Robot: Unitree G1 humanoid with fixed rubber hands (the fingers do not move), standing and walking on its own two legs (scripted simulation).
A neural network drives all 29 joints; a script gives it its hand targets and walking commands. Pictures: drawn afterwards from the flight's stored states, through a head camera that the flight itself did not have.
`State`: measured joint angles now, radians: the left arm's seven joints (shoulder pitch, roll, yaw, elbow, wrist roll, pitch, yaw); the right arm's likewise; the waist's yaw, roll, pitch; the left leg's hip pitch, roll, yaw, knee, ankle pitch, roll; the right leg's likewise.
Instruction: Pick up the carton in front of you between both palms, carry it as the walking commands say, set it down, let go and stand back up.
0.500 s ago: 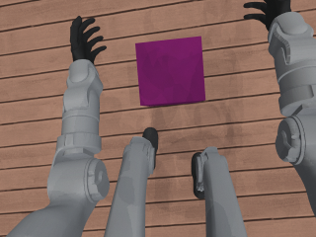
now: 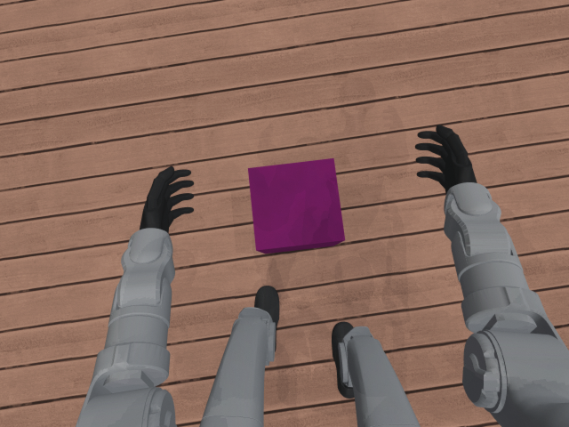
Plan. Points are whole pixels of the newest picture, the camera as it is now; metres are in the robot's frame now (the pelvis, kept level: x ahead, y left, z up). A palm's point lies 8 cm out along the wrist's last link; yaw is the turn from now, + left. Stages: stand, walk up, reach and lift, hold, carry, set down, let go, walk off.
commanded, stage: let go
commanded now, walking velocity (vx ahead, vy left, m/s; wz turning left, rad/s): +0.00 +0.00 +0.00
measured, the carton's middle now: (295, 211) +0.45 +0.04 -0.56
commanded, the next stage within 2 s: stand in 1.06 s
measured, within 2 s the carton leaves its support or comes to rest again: neither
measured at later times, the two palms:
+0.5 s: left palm (82, 350) +0.21 +0.25 +0.01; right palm (532, 296) +0.28 -0.21 +0.00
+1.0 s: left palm (86, 345) +0.22 +0.24 +0.02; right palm out of the picture +0.24 -0.23 +0.02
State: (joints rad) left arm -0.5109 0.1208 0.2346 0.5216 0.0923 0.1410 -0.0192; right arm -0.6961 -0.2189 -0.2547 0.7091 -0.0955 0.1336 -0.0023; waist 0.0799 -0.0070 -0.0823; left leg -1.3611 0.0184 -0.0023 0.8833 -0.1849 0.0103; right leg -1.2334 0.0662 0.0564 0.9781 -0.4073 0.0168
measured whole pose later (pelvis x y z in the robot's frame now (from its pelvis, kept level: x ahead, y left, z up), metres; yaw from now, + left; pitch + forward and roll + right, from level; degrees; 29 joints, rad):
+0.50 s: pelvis +0.06 +0.01 +0.08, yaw +3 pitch +9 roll +0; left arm 0.22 0.21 0.02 0.37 -0.02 0.03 -0.06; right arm 0.06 -0.20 -0.11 0.54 -0.03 -0.01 0.04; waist 0.06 0.00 0.04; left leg -0.48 -0.03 0.00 0.50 -0.17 0.02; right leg -0.32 0.00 0.07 0.52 -0.35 0.01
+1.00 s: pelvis +0.07 -0.01 +0.08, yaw +3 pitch -4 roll +1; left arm 0.22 0.24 0.03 0.38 0.02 0.20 -0.03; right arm 0.22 -0.20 -0.03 0.46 0.00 0.08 0.03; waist 0.01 -0.03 0.10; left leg -0.20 -0.03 0.00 0.47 -0.20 0.00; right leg -0.04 0.00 0.06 0.48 -0.38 -0.01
